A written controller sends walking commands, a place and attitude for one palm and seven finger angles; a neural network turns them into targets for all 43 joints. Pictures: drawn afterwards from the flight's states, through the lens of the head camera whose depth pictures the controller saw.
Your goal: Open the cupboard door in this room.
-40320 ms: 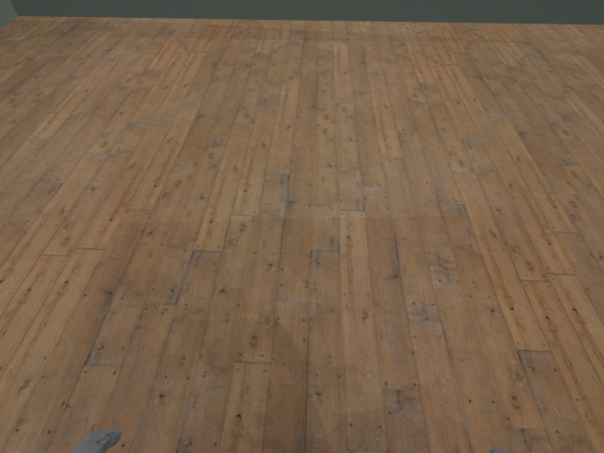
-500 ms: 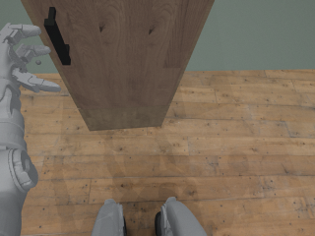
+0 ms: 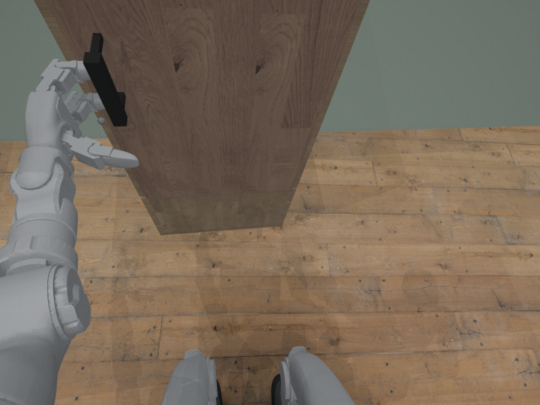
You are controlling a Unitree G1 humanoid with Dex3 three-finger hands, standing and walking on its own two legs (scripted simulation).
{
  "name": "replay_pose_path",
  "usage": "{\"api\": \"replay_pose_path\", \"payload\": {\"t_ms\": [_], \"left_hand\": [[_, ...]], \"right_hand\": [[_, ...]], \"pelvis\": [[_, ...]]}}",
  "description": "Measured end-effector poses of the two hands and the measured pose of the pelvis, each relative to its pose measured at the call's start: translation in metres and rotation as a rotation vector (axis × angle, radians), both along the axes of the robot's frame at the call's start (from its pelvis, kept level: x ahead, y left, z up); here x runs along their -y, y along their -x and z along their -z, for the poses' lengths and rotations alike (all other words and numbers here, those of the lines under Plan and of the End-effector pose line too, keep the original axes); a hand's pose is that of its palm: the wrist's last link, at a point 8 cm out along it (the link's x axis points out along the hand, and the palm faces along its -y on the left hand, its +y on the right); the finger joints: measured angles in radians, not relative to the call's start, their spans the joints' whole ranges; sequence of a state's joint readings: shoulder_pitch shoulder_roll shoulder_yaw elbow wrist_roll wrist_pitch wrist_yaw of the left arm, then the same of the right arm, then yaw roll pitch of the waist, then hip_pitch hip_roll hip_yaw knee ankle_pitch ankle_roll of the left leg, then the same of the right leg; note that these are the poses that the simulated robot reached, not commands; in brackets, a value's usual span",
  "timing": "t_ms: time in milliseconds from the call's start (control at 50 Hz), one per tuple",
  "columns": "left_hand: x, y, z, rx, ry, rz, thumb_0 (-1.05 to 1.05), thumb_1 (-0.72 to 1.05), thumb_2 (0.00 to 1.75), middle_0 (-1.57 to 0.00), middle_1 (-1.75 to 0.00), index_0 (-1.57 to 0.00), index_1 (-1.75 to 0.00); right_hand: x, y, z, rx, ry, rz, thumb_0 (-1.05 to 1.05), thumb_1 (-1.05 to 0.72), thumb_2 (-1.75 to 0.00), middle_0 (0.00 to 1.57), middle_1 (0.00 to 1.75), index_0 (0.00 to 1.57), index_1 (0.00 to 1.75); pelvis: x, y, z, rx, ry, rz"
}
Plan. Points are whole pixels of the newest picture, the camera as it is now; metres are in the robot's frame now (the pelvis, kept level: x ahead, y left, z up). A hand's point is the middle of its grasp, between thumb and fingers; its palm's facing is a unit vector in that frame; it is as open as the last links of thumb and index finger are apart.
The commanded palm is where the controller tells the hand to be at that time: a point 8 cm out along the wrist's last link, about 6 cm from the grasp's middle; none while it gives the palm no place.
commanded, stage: slide the fingers in behind the handle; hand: left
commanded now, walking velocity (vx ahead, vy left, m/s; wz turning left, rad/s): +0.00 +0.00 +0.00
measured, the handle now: (109, 83) +0.57 +0.20 +0.07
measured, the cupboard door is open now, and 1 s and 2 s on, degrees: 0 1 6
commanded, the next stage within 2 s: close the thumb around the handle in 0.82 s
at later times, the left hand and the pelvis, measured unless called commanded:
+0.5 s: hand (128, 116) +0.51 +0.17 +0.06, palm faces +0.07 -1.00 -0.03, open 14.1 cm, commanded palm +0.49 +0.21 +0.06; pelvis +0.00 -0.02 +0.00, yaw +1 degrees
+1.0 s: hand (128, 119) +0.51 +0.17 +0.06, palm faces +0.05 -1.00 -0.02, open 14.0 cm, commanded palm +0.48 +0.21 +0.06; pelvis +0.00 -0.02 +0.00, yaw +1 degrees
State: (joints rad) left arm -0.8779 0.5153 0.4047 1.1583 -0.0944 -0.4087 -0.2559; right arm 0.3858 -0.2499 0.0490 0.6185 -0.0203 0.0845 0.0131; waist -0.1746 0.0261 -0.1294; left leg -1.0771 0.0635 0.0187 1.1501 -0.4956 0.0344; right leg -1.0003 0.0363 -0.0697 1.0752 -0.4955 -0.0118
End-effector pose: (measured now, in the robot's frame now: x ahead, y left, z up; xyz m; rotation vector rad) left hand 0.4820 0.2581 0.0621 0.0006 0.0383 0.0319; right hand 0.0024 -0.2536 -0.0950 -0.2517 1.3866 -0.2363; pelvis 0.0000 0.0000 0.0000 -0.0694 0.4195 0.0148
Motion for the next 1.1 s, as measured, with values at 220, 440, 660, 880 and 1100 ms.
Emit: {"api": "replay_pose_path", "payload": {"t_ms": [220,440,660,880,1100], "left_hand": [[0.02,-0.004,-0.002,0.015,-0.022,0.003,-0.01,-0.5,0.3,-0.3,-1.22,-0.29,-1.2],[0.035,-0.007,-0.002,0.009,-0.024,-0.038,-0.01,-0.5,0.3,-0.3,-1.21,-0.29,-1.2],[0.036,0.0,-0.002,0.007,-0.028,-0.037,-0.01,-0.5,0.3,-0.29,-1.2,-0.26,-1.2],[0.035,0.0,-0.003,0.018,-0.021,-0.024,-0.01,-0.5,0.3,-0.29,-1.2,-0.28,-1.2],[0.035,-0.003,0.0,0.011,-0.015,-0.017,-0.01,-0.36,0.36,-0.31,-1.22,-0.3,-1.21]], "right_hand": [[0.01,0.0,0.004,-0.001,0.002,-0.014,0.0,-0.9,-0.9,0.21,0.3,0.2,0.3],[0.014,0.006,0.008,-0.003,-0.017,-0.004,0.0,-0.9,-0.9,0.21,0.3,0.2,0.3],[0.018,0.006,0.008,-0.013,-0.03,0.001,0.01,-0.9,-0.9,0.21,0.3,0.2,0.3],[0.023,-0.007,0.005,0.022,-0.009,-0.006,0.01,-0.9,-0.9,0.21,0.3,0.2,0.3],[0.017,-0.008,0.008,0.028,-0.011,-0.011,0.01,-0.9,-0.9,0.21,0.3,0.2,0.3]], "pelvis": [[0.006,0.003,0.003,-0.004,-0.006,-0.008],[0.013,0.004,0.004,-0.006,-0.017,-0.004],[0.018,0.001,0.001,0.001,-0.021,-0.006],[0.018,0.0,0.001,0.003,-0.021,-0.005],[0.014,0.002,0.003,0.0,-0.018,-0.006]]}}
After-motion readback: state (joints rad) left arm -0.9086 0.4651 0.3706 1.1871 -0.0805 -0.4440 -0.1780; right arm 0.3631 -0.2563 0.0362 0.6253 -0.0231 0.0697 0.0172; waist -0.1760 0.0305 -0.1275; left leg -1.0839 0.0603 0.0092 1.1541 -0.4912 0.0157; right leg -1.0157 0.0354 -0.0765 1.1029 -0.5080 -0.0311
